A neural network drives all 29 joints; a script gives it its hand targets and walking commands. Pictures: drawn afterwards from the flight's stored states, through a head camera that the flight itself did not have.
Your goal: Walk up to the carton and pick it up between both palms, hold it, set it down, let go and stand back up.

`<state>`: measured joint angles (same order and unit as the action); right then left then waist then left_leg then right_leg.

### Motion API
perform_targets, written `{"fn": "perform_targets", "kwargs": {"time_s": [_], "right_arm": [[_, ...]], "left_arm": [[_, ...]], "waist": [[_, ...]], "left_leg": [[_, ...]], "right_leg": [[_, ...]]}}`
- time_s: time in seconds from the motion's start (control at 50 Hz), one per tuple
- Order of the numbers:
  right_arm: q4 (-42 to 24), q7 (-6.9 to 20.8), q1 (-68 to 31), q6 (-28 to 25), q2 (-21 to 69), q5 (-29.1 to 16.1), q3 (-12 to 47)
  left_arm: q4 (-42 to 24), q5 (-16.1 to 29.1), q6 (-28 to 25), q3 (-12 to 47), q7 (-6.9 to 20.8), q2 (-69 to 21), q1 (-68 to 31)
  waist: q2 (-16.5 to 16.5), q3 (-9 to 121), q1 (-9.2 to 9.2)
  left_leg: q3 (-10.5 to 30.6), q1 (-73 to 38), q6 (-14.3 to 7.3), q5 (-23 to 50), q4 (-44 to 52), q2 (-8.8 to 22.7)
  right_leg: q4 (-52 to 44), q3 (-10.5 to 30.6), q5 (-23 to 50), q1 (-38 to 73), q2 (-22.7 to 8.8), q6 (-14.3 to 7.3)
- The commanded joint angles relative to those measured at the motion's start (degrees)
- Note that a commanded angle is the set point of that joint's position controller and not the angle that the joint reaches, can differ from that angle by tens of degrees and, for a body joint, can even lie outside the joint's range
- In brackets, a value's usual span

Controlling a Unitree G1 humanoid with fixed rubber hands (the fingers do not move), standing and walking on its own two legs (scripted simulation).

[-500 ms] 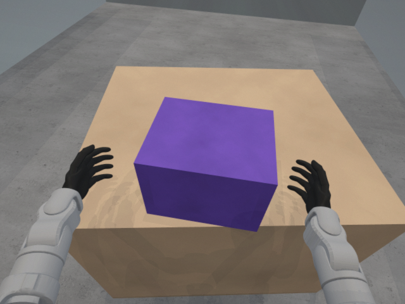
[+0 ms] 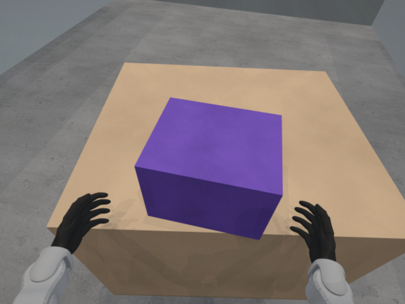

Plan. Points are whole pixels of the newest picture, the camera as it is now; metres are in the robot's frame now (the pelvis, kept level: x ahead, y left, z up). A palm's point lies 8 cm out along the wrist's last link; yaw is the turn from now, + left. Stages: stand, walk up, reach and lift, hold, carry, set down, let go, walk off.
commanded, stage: set down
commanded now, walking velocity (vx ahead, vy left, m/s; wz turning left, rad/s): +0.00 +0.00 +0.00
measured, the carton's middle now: (213, 166) +0.42 +0.00 +0.01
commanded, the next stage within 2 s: let go in 1.38 s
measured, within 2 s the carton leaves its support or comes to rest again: neither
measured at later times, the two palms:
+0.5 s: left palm (79, 257) +0.20 +0.25 -0.01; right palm (320, 268) +0.20 -0.21 -0.02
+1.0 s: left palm (93, 285) +0.16 +0.23 -0.05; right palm (329, 288) +0.18 -0.23 -0.05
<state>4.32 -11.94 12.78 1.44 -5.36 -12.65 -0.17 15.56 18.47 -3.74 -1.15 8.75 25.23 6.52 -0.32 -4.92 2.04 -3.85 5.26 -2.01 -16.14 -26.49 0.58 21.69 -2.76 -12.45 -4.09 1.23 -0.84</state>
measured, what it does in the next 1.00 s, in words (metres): stands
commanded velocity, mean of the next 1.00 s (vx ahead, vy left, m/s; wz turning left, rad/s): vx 0.00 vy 0.00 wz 0.00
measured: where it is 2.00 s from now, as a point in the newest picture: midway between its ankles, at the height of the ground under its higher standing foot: outside the picture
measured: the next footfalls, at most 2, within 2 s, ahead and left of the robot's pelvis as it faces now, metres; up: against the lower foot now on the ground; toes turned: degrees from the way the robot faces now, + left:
none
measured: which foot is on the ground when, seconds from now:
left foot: down 0.00-1.00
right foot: down 0.00-1.00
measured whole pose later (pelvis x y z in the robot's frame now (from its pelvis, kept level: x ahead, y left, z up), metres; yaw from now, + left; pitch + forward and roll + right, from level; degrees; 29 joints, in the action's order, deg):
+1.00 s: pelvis +0.01 -0.03 +0.00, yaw +1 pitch -7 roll +0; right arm 29.0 -5.3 14.5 -8.0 -6.3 -5.2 0.3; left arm 26.4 6.3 0.8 -1.2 6.1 17.6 13.2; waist -0.6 -4.0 1.6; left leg -2.9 1.5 0.1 -15.3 -23.6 1.3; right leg 22.0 -3.6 -13.8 -1.6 2.0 -2.7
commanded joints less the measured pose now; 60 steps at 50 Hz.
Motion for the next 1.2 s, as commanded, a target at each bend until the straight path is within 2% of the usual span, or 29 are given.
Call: {"fn": "perform_targets", "kwargs": {"time_s": [0.0, 0.04, 0.06, 0.08, 0.12, 0.14, 0.18, 0.2, 0.24, 0.26, 0.28, 0.3, 0.34, 0.36, 0.38, 0.42, 0.48, 0.58, 0.6, 0.62, 0.72, 0.84, 0.9, 0.92, 0.94, 1.0, 1.04, 1.12, 1.18], "right_arm": [[-8.59, -0.38, -2.69, -3.77, -2.76, 0.36, -0.68], [-8.83, -0.34, -0.47, -4.73, -3.16, -0.17, 0.48], [-7.76, -0.12, 0.39, -5.04, -3.8, -0.62, 0.87], [-7.14, -0.02, 0.01, -5.4, -4.35, -0.26, -0.17], [-6.25, -0.03, 0.57, -6.0, -3.79, -0.35, -0.73], [-5.52, -0.11, 1.3, -6.18, -3.22, 0.21, -0.42], [-5.06, -0.05, -0.25, -6.27, -3.12, 0.51, -0.74], [-5.09, 0.11, -0.94, -6.32, -3.02, 1.15, -1.48], [-3.34, 0.74, -2.17, -5.44, -3.13, 2.04, -1.55], [-3.88, 1.17, -2.59, -5.46, -3.52, 1.87, -1.42], [-2.33, 1.28, -0.69, -5.19, -3.08, 1.86, -1.42], [-1.01, 1.91, 0.04, -5.0, -3.93, 1.58, -0.44], [0.82, 2.59, 1.39, -5.2, -5.52, 2.3, -1.07], [0.17, 2.79, 0.82, -5.67, -5.57, 2.24, -1.4], [2.84, 3.24, 1.22, -5.9, -6.59, 3.0, -1.65], [4.55, 3.51, 0.93, -6.72, -6.12, 3.32, -0.78], [6.63, 3.93, 0.81, -8.02, -6.36, 3.82, -1.12], [6.17, 5.05, -1.19, -10.27, -5.12, 5.26, -1.1], [7.56, 5.47, -0.89, -10.43, -5.51, 5.4, -1.05], [7.08, 5.76, -1.66, -10.77, -5.73, 5.7, -0.78], [13.14, 5.65, 0.76, -11.47, -5.59, 5.69, -0.1], [18.01, 6.46, -0.8, -11.27, -6.69, 6.71, -1.03], [17.75, 6.58, -2.2, -11.23, -5.79, 7.77, -1.5], [17.2, 6.7, -3.09, -11.21, -5.33, 8.34, -1.51], [16.34, 6.68, -3.24, -11.03, -5.19, 8.62, -1.48], [20.25, 7.88, -4.6, -9.68, -6.2, 10.11, -1.92], [20.16, 8.67, -5.86, -9.63, -6.22, 11.24, -2.43], [20.32, 9.34, -6.28, -9.72, -5.75, 11.58, -1.7], [23.17, 9.33, -5.24, -9.9, -6.2, 12.3, -2.02]], "left_arm": [[-9.26, 0.31, -4.32, -4.94, 0.22, 12.04, -4.6], [-9.14, 0.01, -4.38, -4.11, 0.49, 10.71, -1.58], [-9.47, -0.5, -4.36, -4.23, 0.42, 10.0, -0.3], [-9.55, -0.35, -4.26, -4.07, 0.51, 10.23, -0.99], [-10.18, -0.58, -4.34, -4.06, 0.71, 10.54, -1.15], [-8.53, -0.65, -4.18, -3.7, 0.99, 10.38, 0.06], [-9.21, -0.61, -4.06, -3.34, 0.84, 10.75, -1.95], [-9.51, 0.04, -4.21, -2.66, 0.62, 10.86, -2.25], [-7.32, -0.68, -3.57, -2.49, -0.04, 10.06, -2.93], [-7.75, -0.71, -3.37, -2.74, -0.36, 10.39, -2.89], [-7.15, -0.91, -3.3, -2.36, -0.38, 9.78, -1.83], [-6.3, -2.27, -2.7, -2.36, -0.73, 8.04, -0.05], [-4.36, -3.46, -1.47, -2.04, -0.78, 6.2, 2.19], [-5.88, -3.88, -1.49, -2.91, -0.9, 6.64, 1.18], [-4.41, -4.83, -0.88, -2.48, -1.14, 5.24, 2.57], [-2.64, -5.85, -0.61, -3.03, -0.85, 4.75, 2.51], [-1.66, -6.95, -0.16, -3.14, -1.07, 3.69, 2.59], [-0.61, -7.13, -1.41, -3.39, -1.97, 4.62, 1.22], [0.12, -8.0, -1.28, -3.37, -2.29, 3.88, 1.86], [0.71, -7.91, -1.17, -3.29, -2.49, 3.63, 1.97], [0.8, -9.91, -0.11, -3.82, -2.06, 3.1, 2.2], [3.25, -12.79, 2.21, -3.29, -2.58, 0.69, 2.19], [3.6, -12.39, 3.28, -2.62, -2.83, 0.39, 0.79], [3.75, -12.06, 3.48, -2.69, -3.05, 0.55, -0.06], [3.26, -11.88, 3.7, -2.73, -3.26, 0.7, -0.36], [5.62, -12.81, 4.99, -1.6, -4.46, -1.34, -0.98], [5.58, -13.59, 5.27, -1.87, -5.14, -1.58, -1.94], [7.24, -14.03, 5.92, -2.38, -5.92, -1.84, -2.19], [7.89, -15.45, 7.14, -2.51, -5.95, -2.85, -1.52]], "waist": [[5.56, 6.12, 0.19], [5.39, 7.09, -0.18], [6.37, 6.94, 0.48], [7.08, 7.97, -0.57], [7.69, 6.93, -0.97], [6.68, 5.54, -1.08], [7.69, 5.33, -1.01], [6.52, 4.35, -1.28], [7.53, 2.73, -0.73], [6.79, 4.04, -0.4], [6.3, 3.7, -1.12], [7.14, 3.64, -0.13], [5.49, 5.31, -0.94], [5.58, 5.19, -0.66], [5.83, 5.03, -1.0], [4.34, 4.13, -0.71], [4.18, 3.88, -0.44], [1.99, 5.47, 0.38], [3.1, 5.18, 0.94], [2.58, 5.51, 1.03], [4.13, 5.0, -0.51], [6.22, 2.83, -1.04], [4.21, 2.39, -1.7], [3.4, 2.01, -1.32], [3.14, 1.09, -1.27], [3.2, 0.49, -1.63], [3.04, 1.28, -0.89], [1.28, 1.63, -0.33], [0.39, 3.12, -1.21]], "left_leg": [[5.72, 0.94, 3.62, 18.23, 4.65, 2.43], [5.66, -1.05, 4.11, 22.05, 3.37, 2.17], [5.94, -1.9, 4.52, 23.86, 3.27, 2.29], [5.84, -1.9, 4.97, 24.43, 2.92, 2.11], [5.57, -1.65, 4.97, 24.05, 2.69, 1.71], [5.55, -1.27, 4.78, 23.02, 2.73, 1.53], [5.47, 0.46, 4.73, 20.41, 3.21, 1.7], [5.44, 1.15, 4.2, 17.86, 4.03, 2.0], [5.4, 2.47, 4.18, 15.29, 4.73, 2.22], [5.3, 2.0, 4.04, 15.55, 4.92, 2.41], [5.45, 1.06, 3.95, 16.15, 4.86, 2.42], [5.86, -0.09, 4.47, 19.11, 4.87, 2.73], [5.83, -2.63, 4.73, 23.49, 4.37, 2.62], [5.33, -2.95, 4.71, 24.01, 4.28, 2.24], [5.44, -4.02, 5.21, 26.23, 4.18, 2.25], [4.87, -3.81, 4.91, 26.64, 4.11, 1.66], [4.29, -3.88, 4.94, 25.55, 4.68, 1.56], [2.87, -2.13, 3.79, 23.51, 5.0, 0.96], [2.93, -2.22, 3.98, 23.28, 5.22, 1.02], [2.6, -2.37, 3.81, 23.39, 5.21, 1.14], [2.14, -3.92, 4.4, 25.69, 4.52, 0.35], [2.24, -5.16, 4.67, 22.36, 5.24, 0.37], [1.52, -3.03, 3.97, 18.11, 5.73, 0.46], [1.58, -2.02, 3.68, 16.5, 6.18, 0.63], [1.56, -0.89, 3.61, 14.93, 6.72, 0.82], [1.21, -0.83, 3.42, 12.95, 7.34, 1.01], [1.07, -0.38, 3.25, 11.48, 7.56, 1.28], [0.82, 2.53, 2.43, 8.29, 8.19, 1.09], [0.36, 1.26, 2.57, 9.36, 7.58, 0.6]], "right_leg": [[-3.27, 6.48, 6.34, 1.95, -2.47, -3.68], [-3.22, 6.31, 9.81, 1.84, -2.4, -3.51], [-3.14, 6.17, 10.23, 1.35, -2.11, -3.82], [-3.3, 5.96, 9.91, 1.45, -2.08, -3.78], [-3.43, 6.1, 9.92, 1.17, -2.24, -3.64], [-3.33, 6.05, 10.11, 0.83, -2.43, -3.36], [-3.27, 5.85, 7.94, 0.4, -2.53, -3.4], [-3.4, 5.82, 5.87, -0.4, -2.44, -3.41], [-3.19, 5.57, 3.25, -1.23, -2.59, -3.76], [-3.28, 5.61, 3.35, -1.05, -2.49, -3.76], [-3.56, 5.6, 4.26, -0.74, -2.6, -3.74], [-3.54, 5.03, 5.3, -0.94, -2.08, -4.1], [-3.88, 4.57, 8.1, 0.02, -1.52, -3.78], [-4.02, 4.57, 8.16, 0.11, -1.43, -3.49], [-3.92, 4.21, 9.44, -0.16, -1.07, -3.46], [-4.42, 4.4, 10.85, 0.52, -1.47, -3.0], [-4.82, 4.14, 10.23, 0.09, -1.33, -2.7], [-4.17, 4.52, 11.04, 0.81, -1.68, -1.88], [-3.91, 4.17, 10.68, 0.83, -1.49, -2.09], [-4.01, 4.12, 10.46, 0.35, -1.4, -2.1], [-4.14, 4.49, 16.02, 1.9, -2.16, -1.35], [-5.05, 3.41, 10.62, -1.9, -1.63, -2.01], [-5.23, 3.5, 7.66, -2.47, -1.92, -1.81], [-5.1, 3.45, 6.48, -2.46, -2.0, -1.69], [-5.0, 3.57, 5.21, -2.06, -2.06, -1.66], [-4.97, 2.93, 2.85, -3.88, -1.76, -1.74], [-4.85, 2.5, 1.08, -4.11, -1.53, -1.91], [-4.1, 3.2, 1.25, -1.77, -2.31, -1.08], [-4.18, 3.68, 3.32, -1.11, -2.59, -0.89]]}}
